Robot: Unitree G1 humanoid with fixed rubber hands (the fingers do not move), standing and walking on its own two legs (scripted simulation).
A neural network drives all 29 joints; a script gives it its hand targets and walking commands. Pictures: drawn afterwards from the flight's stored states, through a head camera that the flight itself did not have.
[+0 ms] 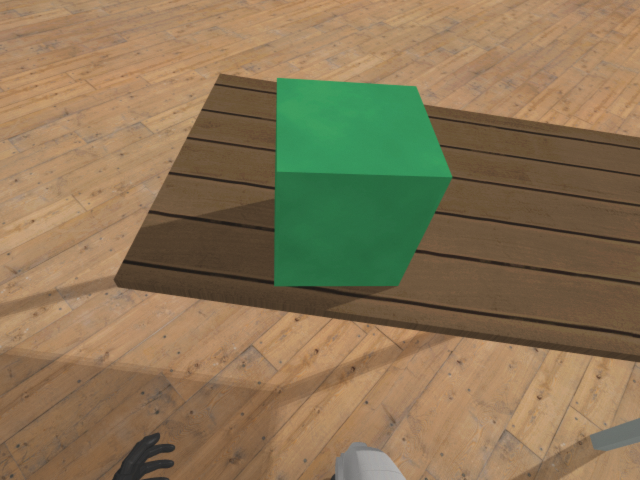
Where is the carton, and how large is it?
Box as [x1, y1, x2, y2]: [274, 78, 451, 285]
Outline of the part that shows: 277,78 274,285 397,285 451,178 450,172 416,87 403,85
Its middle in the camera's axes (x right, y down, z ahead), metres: +0.04 -0.08 +0.61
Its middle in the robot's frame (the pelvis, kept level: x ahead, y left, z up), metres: +0.51 -0.06 +0.04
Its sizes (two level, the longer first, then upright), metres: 0.210 0.200 0.250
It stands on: a table, 0.68 m high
